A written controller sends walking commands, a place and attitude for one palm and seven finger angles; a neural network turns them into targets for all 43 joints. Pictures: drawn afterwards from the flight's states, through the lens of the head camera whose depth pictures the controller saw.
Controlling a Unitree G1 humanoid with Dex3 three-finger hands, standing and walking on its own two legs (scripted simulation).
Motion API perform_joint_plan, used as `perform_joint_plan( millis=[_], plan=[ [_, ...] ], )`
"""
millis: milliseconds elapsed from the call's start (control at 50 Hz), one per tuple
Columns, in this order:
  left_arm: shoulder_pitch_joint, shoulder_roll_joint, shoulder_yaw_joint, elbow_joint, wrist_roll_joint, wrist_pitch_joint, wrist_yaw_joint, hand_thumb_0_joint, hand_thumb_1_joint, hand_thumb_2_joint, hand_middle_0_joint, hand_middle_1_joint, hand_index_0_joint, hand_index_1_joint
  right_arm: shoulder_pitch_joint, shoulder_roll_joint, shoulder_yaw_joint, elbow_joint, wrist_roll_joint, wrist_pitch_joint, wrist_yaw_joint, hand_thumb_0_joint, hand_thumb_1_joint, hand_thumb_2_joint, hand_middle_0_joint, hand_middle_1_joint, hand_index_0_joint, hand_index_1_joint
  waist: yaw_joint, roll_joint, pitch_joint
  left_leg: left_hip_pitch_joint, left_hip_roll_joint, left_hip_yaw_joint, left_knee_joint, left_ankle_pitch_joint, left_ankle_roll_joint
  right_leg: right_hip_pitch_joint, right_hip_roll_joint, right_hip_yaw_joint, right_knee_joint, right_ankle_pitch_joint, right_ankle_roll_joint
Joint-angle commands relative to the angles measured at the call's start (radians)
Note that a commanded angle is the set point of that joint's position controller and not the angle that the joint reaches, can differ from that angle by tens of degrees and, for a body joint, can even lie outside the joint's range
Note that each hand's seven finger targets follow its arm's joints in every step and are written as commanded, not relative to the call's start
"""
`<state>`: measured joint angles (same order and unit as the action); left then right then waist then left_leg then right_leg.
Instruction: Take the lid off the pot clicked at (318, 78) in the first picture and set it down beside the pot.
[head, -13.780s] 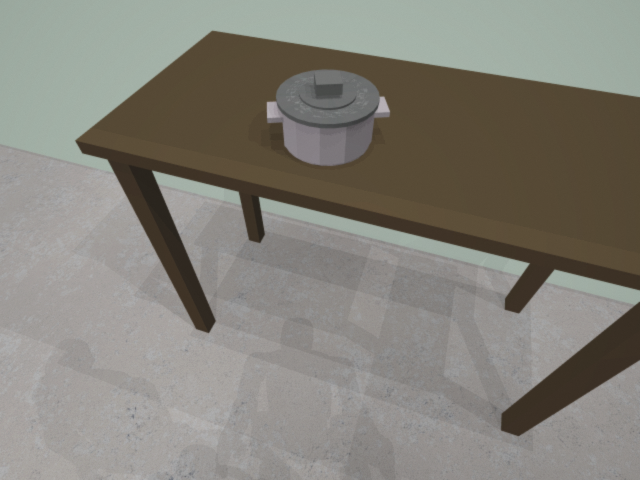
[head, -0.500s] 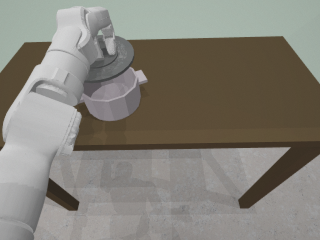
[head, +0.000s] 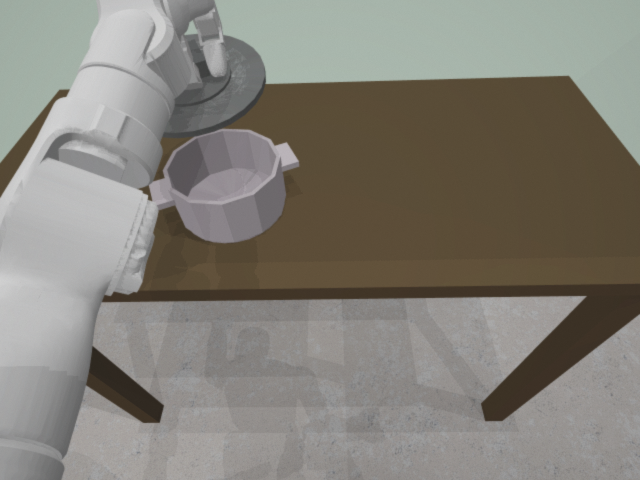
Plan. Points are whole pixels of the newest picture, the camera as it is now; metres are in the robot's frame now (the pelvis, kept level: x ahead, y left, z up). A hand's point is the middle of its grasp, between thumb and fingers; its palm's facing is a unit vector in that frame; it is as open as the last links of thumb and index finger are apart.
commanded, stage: lift the lid straight up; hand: left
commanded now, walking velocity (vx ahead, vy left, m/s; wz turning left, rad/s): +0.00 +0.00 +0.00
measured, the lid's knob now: (184, 62) +0.53 +0.11 +0.26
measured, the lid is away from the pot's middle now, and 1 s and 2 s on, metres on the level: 0.01 0.05 0.17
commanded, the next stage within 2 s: move the lid sideways beside the pot in 0.52 s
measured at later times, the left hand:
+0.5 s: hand (176, 30) +0.50 +0.10 +0.31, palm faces -0.20 -0.08 -0.98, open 5.4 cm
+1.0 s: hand (140, 34) +0.51 +0.14 +0.30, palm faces -0.19 -0.06 -0.98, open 5.4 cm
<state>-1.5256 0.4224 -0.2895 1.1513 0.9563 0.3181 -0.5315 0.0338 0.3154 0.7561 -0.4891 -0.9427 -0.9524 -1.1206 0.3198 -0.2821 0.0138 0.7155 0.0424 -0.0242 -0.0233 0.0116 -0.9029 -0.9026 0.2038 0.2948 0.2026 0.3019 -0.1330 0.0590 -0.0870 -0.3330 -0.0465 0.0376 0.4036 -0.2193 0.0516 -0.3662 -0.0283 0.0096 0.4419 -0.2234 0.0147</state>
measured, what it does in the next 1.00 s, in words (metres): stands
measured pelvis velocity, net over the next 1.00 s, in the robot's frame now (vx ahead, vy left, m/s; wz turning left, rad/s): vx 0.00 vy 0.00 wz -0.01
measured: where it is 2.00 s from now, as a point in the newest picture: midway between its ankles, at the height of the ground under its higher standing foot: outside the picture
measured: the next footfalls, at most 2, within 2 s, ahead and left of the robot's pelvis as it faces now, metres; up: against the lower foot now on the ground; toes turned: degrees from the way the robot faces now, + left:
none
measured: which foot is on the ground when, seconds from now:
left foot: down 0.00-1.00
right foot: down 0.00-1.00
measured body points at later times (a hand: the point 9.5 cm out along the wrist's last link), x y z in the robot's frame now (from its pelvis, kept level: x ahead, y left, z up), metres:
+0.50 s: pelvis +0.00 +0.00 +0.00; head +0.04 -0.02 +0.45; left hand +0.51 +0.10 +0.36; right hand +0.05 -0.27 -0.13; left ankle -0.02 +0.09 -0.74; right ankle -0.01 -0.13 -0.74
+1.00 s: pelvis +0.00 +0.00 +0.00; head +0.04 -0.02 +0.45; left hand +0.51 +0.14 +0.36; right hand +0.05 -0.27 -0.13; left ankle -0.02 +0.09 -0.74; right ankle -0.01 -0.13 -0.74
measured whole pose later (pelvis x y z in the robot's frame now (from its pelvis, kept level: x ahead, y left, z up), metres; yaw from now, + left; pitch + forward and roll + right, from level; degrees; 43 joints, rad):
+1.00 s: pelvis +0.00 +0.00 +0.00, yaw +0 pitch +9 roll +0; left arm -1.55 0.54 -0.27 1.12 1.01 0.30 -0.56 0.03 0.31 0.76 -0.49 -0.94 -0.96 -1.12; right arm 0.31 -0.29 0.02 0.70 0.05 0.04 -0.03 0.01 -0.90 -0.90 0.20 0.29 0.20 0.30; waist -0.15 0.05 -0.08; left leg -0.33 -0.04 0.04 0.40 -0.22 0.05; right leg -0.36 -0.02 0.01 0.41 -0.21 0.01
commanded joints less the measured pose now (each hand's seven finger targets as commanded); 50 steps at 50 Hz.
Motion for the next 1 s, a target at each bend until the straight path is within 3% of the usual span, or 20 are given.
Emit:
perform_joint_plan(
  millis=[0, 40, 100, 120, 160, 200, 240, 300, 360, 400, 420, 500, 540, 600, 620, 680, 720, 800, 820, 980],
  plan=[
    [-0.653, 0.174, 0.014, -0.185, 0.013, 0.008, 0.058, 0.0, 0.711, 0.926, -0.711, -1.077, -1.051, -1.171, 0.028, -0.139, -0.047, -0.086, 0.004, -0.025, -0.015, 0.0, -0.9, -0.9, 0.2, 0.3, 0.2, 0.3, -0.017, -0.075, -0.401, 0.283, 0.0, -0.057, 0.019, 0.389, 0.024, 0.065, 0.046, -0.023, -0.034, 0.345, -0.05],
    [-0.701, 0.242, 0.048, -0.22, 0.04, 0.009, 0.056, 0.0, 0.711, 0.926, -0.711, -1.077, -1.051, -1.171, 0.015, -0.137, -0.041, -0.091, -0.001, -0.025, -0.016, 0.0, -0.9, -0.9, 0.2, 0.3, 0.2, 0.3, -0.007, -0.092, -0.432, 0.275, -0.005, -0.054, 0.016, 0.372, 0.026, 0.096, 0.048, -0.018, -0.025, 0.354, -0.05],
    [-0.691, 0.16, 0.005, -0.218, 0.013, 0.008, 0.059, 0.0, 0.711, 0.926, -0.711, -1.077, -1.051, -1.171, 0.026, -0.136, -0.045, -0.086, 0.003, -0.032, -0.016, 0.0, -0.9, -0.9, 0.2, 0.3, 0.2, 0.3, -0.017, -0.043, -0.419, 0.314, 0.003, -0.066, 0.023, 0.427, 0.02, 0.055, 0.047, -0.023, -0.033, 0.346, -0.053],
    [-0.706, 0.23, 0.04, -0.218, 0.045, 0.012, 0.058, 0.0, 0.711, 0.926, -0.711, -1.077, -1.051, -1.171, 0.027, -0.136, -0.043, -0.083, -0.002, -0.033, -0.016, 0.0, -0.9, -0.9, 0.2, 0.3, 0.2, 0.3, -0.011, -0.105, -0.442, 0.295, 0.0, -0.066, 0.02, 0.4, 0.019, 0.086, 0.052, -0.022, -0.026, 0.348, -0.048],
    [-0.718, 0.262, 0.055, -0.185, 0.052, 0.023, 0.056, 0.0, 0.711, 0.926, -0.711, -1.077, -1.051, -1.171, 0.017, -0.137, -0.036, -0.085, 0.0, -0.03, -0.022, 0.0, -0.9, -0.9, 0.2, 0.3, 0.2, 0.3, -0.011, -0.121, -0.423, 0.251, -0.009, -0.052, 0.007, 0.335, 0.026, 0.11, 0.048, -0.019, -0.03, 0.345, -0.048],
    [-0.728, 0.213, 0.033, -0.225, 0.023, 0.016, 0.063, 0.0, 0.711, 0.926, -0.711, -1.077, -1.051, -1.171, 0.017, -0.139, -0.039, -0.093, 0.002, -0.035, -0.023, 0.0, -0.9, -0.9, 0.2, 0.3, 0.2, 0.3, -0.008, -0.053, -0.447, 0.284, -0.002, -0.058, 0.012, 0.397, 0.021, 0.101, 0.04, -0.016, -0.032, 0.364, -0.054],
    [-0.75, 0.255, 0.049, -0.217, 0.056, 0.021, 0.058, 0.0, 0.711, 0.926, -0.711, -1.077, -1.051, -1.171, 0.01, -0.133, -0.035, -0.089, -0.001, -0.035, -0.021, 0.0, -0.9, -0.9, 0.2, 0.3, 0.2, 0.3, -0.007, -0.091, -0.458, 0.283, -0.003, -0.059, 0.014, 0.398, 0.023, 0.112, 0.047, -0.018, -0.026, 0.365, -0.051],
    [-0.738, 0.166, 0.002, -0.214, 0.027, 0.023, 0.06, 0.0, 0.711, 0.926, -0.711, -1.077, -1.051, -1.171, 0.021, -0.137, -0.039, -0.086, 0.004, -0.038, -0.019, 0.0, -0.9, -0.9, 0.2, 0.3, 0.2, 0.3, -0.017, -0.04, -0.44, 0.321, 0.008, -0.068, 0.018, 0.455, 0.015, 0.058, 0.046, -0.025, -0.036, 0.351, -0.053],
    [-0.714, 0.219, 0.028, -0.131, 0.064, 0.048, 0.055, 0.0, 0.711, 0.926, -0.711, -1.077, -1.051, -1.171, 0.015, -0.14, -0.032, -0.076, 0.003, -0.028, -0.02, 0.0, -0.9, -0.9, 0.2, 0.3, 0.2, 0.3, -0.017, -0.121, -0.402, 0.255, -0.004, -0.056, 0.01, 0.365, 0.023, 0.076, 0.053, -0.026, -0.034, 0.333, -0.049],
    [-0.7, 0.183, 0.017, -0.141, 0.036, 0.049, 0.06, 0.0, 0.711, 0.926, -0.711, -1.077, -1.051, -1.171, 0.02, -0.149, -0.034, -0.078, 0.005, -0.023, -0.023, 0.0, -0.9, -0.9, 0.2, 0.3, 0.2, 0.3, -0.021, -0.079, -0.397, 0.262, -0.001, -0.052, 0.008, 0.379, 0.021, 0.07, 0.045, -0.025, -0.047, 0.345, -0.052],
    [-0.743, 0.227, 0.029, -0.178, 0.065, 0.046, 0.06, 0.0, 0.711, 0.926, -0.711, -1.077, -1.051, -1.171, 0.013, -0.143, -0.031, -0.078, 0.0, -0.025, -0.021, 0.0, -0.9, -0.9, 0.2, 0.3, 0.2, 0.3, -0.017, -0.1, -0.439, 0.27, -0.001, -0.056, 0.013, 0.386, 0.018, 0.089, 0.049, -0.025, -0.032, 0.352, -0.049],
    [-0.729, 0.209, 0.028, -0.171, 0.044, 0.04, 0.063, 0.0, 0.711, 0.926, -0.711, -1.077, -1.051, -1.171, 0.02, -0.142, -0.037, -0.084, 0.001, -0.029, -0.028, 0.0, -0.9, -0.9, 0.2, 0.3, 0.2, 0.3, -0.021, -0.085, -0.452, 0.282, 0.001, -0.056, 0.018, 0.407, 0.023, 0.097, 0.043, -0.02, -0.04, 0.371, -0.05],
    [-0.769, 0.252, 0.041, -0.194, 0.066, 0.04, 0.059, 0.0, 0.711, 0.926, -0.711, -1.077, -1.051, -1.171, 0.007, -0.137, -0.031, -0.085, 0.0, -0.028, -0.027, 0.0, -0.9, -0.9, 0.2, 0.3, 0.2, 0.3, -0.015, -0.103, -0.463, 0.272, -0.004, -0.052, 0.016, 0.392, 0.027, 0.117, 0.047, -0.018, -0.031, 0.378, -0.048],
    [-0.747, 0.18, 0.009, -0.212, 0.036, 0.033, 0.06, 0.0, 0.711, 0.926, -0.711, -1.077, -1.051, -1.171, 0.018, -0.135, -0.037, -0.09, 0.003, -0.036, -0.023, 0.0, -0.9, -0.9, 0.2, 0.3, 0.2, 0.3, -0.017, -0.041, -0.465, 0.32, 0.005, -0.065, 0.024, 0.465, 0.02, 0.078, 0.044, -0.02, -0.038, 0.375, -0.05],
    [-0.719, 0.25, 0.028, -0.224, 0.082, 0.009, 0.054, 0.0, 0.711, 0.926, -0.711, -1.077, -1.051, -1.171, 0.018, -0.141, -0.037, -0.089, -0.003, -0.024, -0.022, 0.0, -0.9, -0.9, 0.2, 0.3, 0.2, 0.3, -0.016, -0.123, -0.462, 0.287, 0.003, -0.064, 0.027, 0.429, 0.019, 0.091, 0.051, -0.019, -0.037, 0.36, -0.045],
    [-0.692, 0.277, 0.043, -0.166, 0.09, 0.008, 0.05, 0.0, 0.711, 0.926, -0.711, -1.077, -1.051, -1.171, 0.003, -0.145, -0.033, -0.093, 0.001, 0.005, -0.029, 0.0, -0.9, -0.9, 0.2, 0.3, 0.2, 0.3, -0.017, -0.149, -0.408, 0.218, -0.007, -0.039, 0.008, 0.329, 0.027, 0.111, 0.047, -0.019, -0.038, 0.342, -0.048],
    [-0.72, 0.303, 0.048, -0.23, 0.085, -0.007, 0.053, 0.0, 0.711, 0.926, -0.711, -1.077, -1.051, -1.171, 0.0, -0.146, -0.033, -0.101, 0.001, 0.012, -0.026, 0.0, -0.9, -0.9, 0.2, 0.3, 0.2, 0.3, -0.01, -0.089, -0.445, 0.238, -0.005, -0.043, 0.009, 0.352, 0.02, 0.124, 0.043, -0.014, -0.033, 0.357, -0.051],
    [-0.683, 0.318, 0.061, -0.235, 0.072, -0.019, 0.05, 0.0, 0.711, 0.926, -0.711, -1.077, -1.051, -1.171, 0.015, -0.148, -0.041, -0.112, 0.001, 0.02, -0.028, 0.0, -0.9, -0.9, 0.2, 0.3, 0.2, 0.3, -0.006, -0.072, -0.465, 0.259, 0.0, -0.044, 0.021, 0.435, 0.023, 0.143, 0.04, -0.015, -0.035, 0.405, -0.053],
    [-0.699, 0.373, 0.087, -0.241, 0.096, -0.02, 0.045, 0.0, 0.711, 0.926, -0.711, -1.077, -1.051, -1.171, 0.004, -0.145, -0.037, -0.111, -0.002, 0.021, -0.027, 0.0, -0.9, -0.9, 0.2, 0.3, 0.2, 0.3, 0.001, -0.104, -0.475, 0.246, -0.001, -0.041, 0.022, 0.417, 0.025, 0.163, 0.043, -0.011, -0.027, 0.407, -0.048],
    [-0.67, 0.336, 0.044, -0.242, 0.086, -0.033, 0.021, 0.0, 0.711, 0.926, -0.711, -1.077, -1.051, -1.171, -0.001, -0.142, -0.042, -0.11, 0.009, 0.039, -0.023, 0.0, -0.9, -0.9, 0.2, 0.3, 0.2, 0.3, -0.012, -0.064, -0.434, 0.275, -0.001, -0.041, 0.031, 0.431, 0.03, 0.112, 0.05, -0.02, -0.04, 0.372, -0.048]
  ],
)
